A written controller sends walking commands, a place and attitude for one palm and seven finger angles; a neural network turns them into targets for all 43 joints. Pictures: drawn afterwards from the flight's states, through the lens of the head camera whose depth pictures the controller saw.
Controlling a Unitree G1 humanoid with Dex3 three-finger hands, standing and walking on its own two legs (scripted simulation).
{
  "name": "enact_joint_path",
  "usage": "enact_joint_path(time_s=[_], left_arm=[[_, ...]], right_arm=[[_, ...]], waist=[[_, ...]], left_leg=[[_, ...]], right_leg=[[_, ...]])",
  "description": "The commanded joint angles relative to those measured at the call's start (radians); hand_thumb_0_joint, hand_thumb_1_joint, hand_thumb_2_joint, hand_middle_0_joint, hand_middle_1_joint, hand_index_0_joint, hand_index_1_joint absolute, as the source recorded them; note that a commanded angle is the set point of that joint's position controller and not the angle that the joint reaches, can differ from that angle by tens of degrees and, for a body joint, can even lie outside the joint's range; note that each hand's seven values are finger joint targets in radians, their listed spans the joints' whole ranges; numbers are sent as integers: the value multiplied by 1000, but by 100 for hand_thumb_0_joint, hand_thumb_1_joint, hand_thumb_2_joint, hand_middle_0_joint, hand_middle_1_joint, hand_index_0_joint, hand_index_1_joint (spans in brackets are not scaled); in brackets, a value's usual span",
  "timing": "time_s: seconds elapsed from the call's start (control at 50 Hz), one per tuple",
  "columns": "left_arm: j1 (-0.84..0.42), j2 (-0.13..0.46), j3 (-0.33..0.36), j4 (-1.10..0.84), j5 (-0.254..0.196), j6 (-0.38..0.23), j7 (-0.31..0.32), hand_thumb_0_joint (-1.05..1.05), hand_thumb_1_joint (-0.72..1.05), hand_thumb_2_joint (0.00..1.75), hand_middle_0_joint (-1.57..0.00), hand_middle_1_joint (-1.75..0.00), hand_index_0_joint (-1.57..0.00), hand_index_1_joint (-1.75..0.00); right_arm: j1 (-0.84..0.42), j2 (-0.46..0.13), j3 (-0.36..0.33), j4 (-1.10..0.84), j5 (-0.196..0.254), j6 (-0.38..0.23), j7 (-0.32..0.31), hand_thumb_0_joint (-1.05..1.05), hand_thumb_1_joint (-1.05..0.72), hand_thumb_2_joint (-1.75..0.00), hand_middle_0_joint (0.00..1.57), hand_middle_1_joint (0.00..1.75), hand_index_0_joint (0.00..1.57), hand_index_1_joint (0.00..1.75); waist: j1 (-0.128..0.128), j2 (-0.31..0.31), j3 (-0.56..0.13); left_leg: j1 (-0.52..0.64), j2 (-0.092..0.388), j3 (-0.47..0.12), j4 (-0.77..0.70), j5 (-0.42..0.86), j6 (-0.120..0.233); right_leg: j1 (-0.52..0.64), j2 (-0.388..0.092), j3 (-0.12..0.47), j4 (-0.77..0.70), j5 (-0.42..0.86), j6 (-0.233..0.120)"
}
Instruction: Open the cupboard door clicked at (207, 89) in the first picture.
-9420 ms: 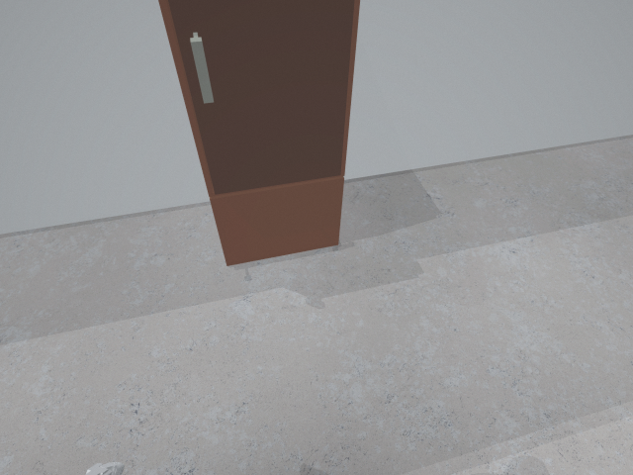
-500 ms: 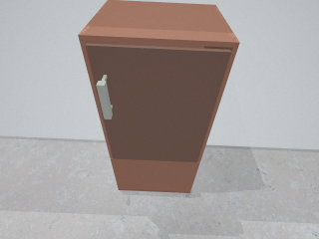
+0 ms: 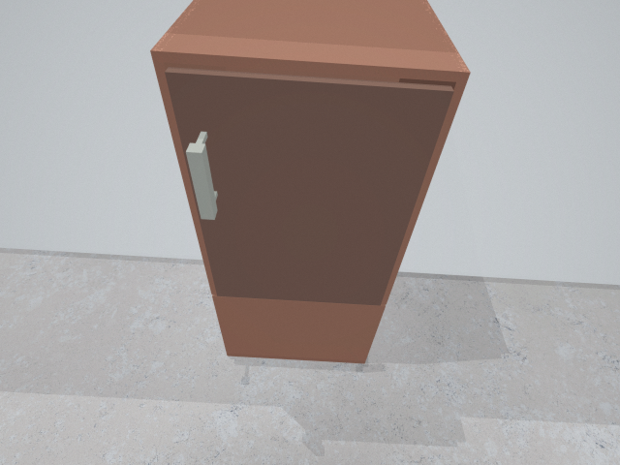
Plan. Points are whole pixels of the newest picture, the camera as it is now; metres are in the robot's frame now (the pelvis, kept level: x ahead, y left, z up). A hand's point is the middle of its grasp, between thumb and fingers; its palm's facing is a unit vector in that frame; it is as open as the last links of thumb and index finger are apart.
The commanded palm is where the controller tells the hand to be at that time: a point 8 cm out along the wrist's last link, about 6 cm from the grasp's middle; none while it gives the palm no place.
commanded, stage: look again from close up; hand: left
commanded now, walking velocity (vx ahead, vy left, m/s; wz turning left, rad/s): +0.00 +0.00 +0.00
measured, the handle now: (206, 176) +0.55 +0.22 +0.06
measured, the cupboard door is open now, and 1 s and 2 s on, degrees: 0 0 0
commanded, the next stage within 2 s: raise the hand with hooked fingers in 0.52 s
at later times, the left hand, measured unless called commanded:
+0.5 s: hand out of the picture -0.01 +0.16 -0.18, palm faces +0.04 -0.99 -0.14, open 7.4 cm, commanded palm none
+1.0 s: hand (204, 407) +0.20 +0.15 -0.03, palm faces -0.01 -1.00 +0.02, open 8.3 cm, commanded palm +0.14 +0.23 -0.03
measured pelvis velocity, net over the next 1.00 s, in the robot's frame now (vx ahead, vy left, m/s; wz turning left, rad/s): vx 0.00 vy -0.01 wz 0.03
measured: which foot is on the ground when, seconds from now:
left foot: down 0.00-1.00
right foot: down 0.00-1.00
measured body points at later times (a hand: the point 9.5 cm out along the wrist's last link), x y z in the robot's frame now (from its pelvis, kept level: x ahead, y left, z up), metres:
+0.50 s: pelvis +0.00 +0.00 +0.00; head +0.00 +0.01 +0.45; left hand -0.01 +0.21 -0.16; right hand -0.01 -0.21 -0.16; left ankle +0.04 +0.10 -0.74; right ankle +0.04 -0.13 -0.74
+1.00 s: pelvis +0.00 -0.01 -0.07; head +0.02 +0.00 +0.38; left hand +0.19 +0.20 -0.02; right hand +0.22 -0.27 -0.09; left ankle +0.04 +0.10 -0.74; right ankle +0.04 -0.13 -0.74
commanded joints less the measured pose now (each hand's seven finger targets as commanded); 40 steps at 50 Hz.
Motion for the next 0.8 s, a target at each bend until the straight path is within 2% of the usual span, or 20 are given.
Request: enact_joint_path(time_s=[0.0, 0.1, 0.34, 0.58, 0.6, 0.62, 0.64, 0.66, 0.68, 0.7, 0.72, 0.74, 0.76, 0.78], left_arm=[[69, 76, 16, -31, 0, -12, 11, 0, 90, 90, -20, -30, -20, -30], [66, 69, 18, -34, 1, -11, 12, 0, 90, 90, -20, -30, -20, -30], [64, 66, 21, -35, 3, -11, 11, 0, 90, 90, -20, -30, -20, -30], [64, 66, 21, -30, 2, -13, 12, 0, 90, 90, -20, -30, -20, -30], [105, 124, 13, 8, 13, -17, 45, 0, 90, 90, -20, -30, -20, -30], [-655, 300, 53, -1607, -215, -237, 43, 0, 88, 89, -20, -32, -20, -32], [-290, 269, 90, -1367, -139, -185, 114, 0, 85, 88, -20, -33, -20, -33], [27, 83, 3, -1128, -143, -45, 153, 0, 83, 87, -21, -34, -21, -34], [24, -42, -97, -1151, -172, -18, 142, 0, 81, 86, -21, -36, -21, -36], [-5, -30, -114, -1252, -197, -62, 127, 0, 78, 85, -21, -37, -21, -37], [-5, 20, -94, -1268, -192, -108, 123, 0, 76, 84, -21, -39, -21, -39], [19, 23, -76, -1245, -188, -156, 108, 0, 74, 83, -21, -40, -21, -40], [23, 24, -61, -1182, -179, -207, 83, 0, 71, 82, -21, -42, -21, -42], [39, 33, -14, -1104, -182, -270, 48, 0, 69, 81, -22, -43, -22, -43]], right_arm=[[58, -88, -15, -32, 5, -17, -3, 0, -90, -90, 20, 30, 20, 30], [53, -85, -16, -28, 5, -20, -4, 0, -90, -90, 20, 30, 20, 30], [42, -91, -20, -30, 3, -17, -3, 0, -90, -90, 20, 30, 20, 30], [42, -90, -17, -25, 5, -20, -4, 0, -90, -90, 20, 30, 20, 30], [-103, -149, -20, -99, 8, -21, 4, 0, -90, -90, 20, 30, 20, 30], [-75, -322, -20, -481, 43, -166, -46, 0, -90, -90, 20, 30, 20, 30], [-148, -234, 11, -407, 65, -269, -74, 0, -90, -90, 20, 30, 20, 30], [-137, -193, -12, -403, 83, -293, -66, 0, -90, -90, 20, 30, 20, 30], [-109, -202, -8, -400, 100, -308, -69, 0, -90, -90, 20, 30, 20, 30], [-137, -237, -18, -447, 102, -337, -74, 0, -90, -90, 20, 30, 20, 30], [-142, -260, -20, -462, 90, -356, -76, 0, -90, -90, 20, 30, 20, 30], [-140, -264, -24, -485, 73, -366, -73, 0, -90, -90, 20, 30, 20, 30], [-139, -267, -35, -516, 62, -374, -62, 0, -90, -90, 20, 30, 20, 30], [-144, -265, -49, -526, 46, -373, -49, 0, -90, -90, 20, 30, 20, 30]], waist=[[-3, 13, 84], [1, 37, 81], [3, 37, 87], [1, 22, 73], [49, 29, 122], [-136, 227, -408], [-27, 271, -378], [-39, 178, -146], [-54, 100, -36], [-57, 90, 27], [-73, 34, 25], [-76, -49, 36], [-74, -63, 33], [-55, -142, 29]], left_leg=[[-72, 84, -114, -146, -149, -2], [-80, 92, -124, -162, -156, -1], [-77, 97, -131, -183, -181, 0], [-42, 99, -121, -179, -125, -2], [-63, 96, -46, 25, -82, -38], [224, -3, -45, -79, -32, -17], [149, 30, -66, -122, -169, -16], [-43, 49, -124, -152, -307, -39], [-99, 30, -118, -118, -330, -29], [-121, 24, -130, -76, -340, -20], [-148, 9, -129, -24, -353, -21], [-181, 0, -128, 34, -350, -24], [-216, -18, -119, 91, -332, -29], [-282, -20, -110, 150, -325, -36]], right_leg=[[-29, -69, 103, -120, -119, -43], [-8, -65, 94, -108, -84, -41], [-7, -61, 92, -111, -78, -38], [5, -63, 92, -115, -39, -37], [-50, -98, 123, -122, 61, -41], [54, 10, 20, -3, -11, -37], [20, 41, -10, 74, -125, -59], [-96, 50, -55, 93, -199, -41], [-134, 54, -56, 82, -187, -36], [-172, 46, -41, 66, -236, -29], [-219, 41, -25, 56, -312, -24], [-279, 41, -25, 77, -363, -21], [-324, 38, -19, 102, -387, -22], [-388, 40, -16, 137, -428, -24]])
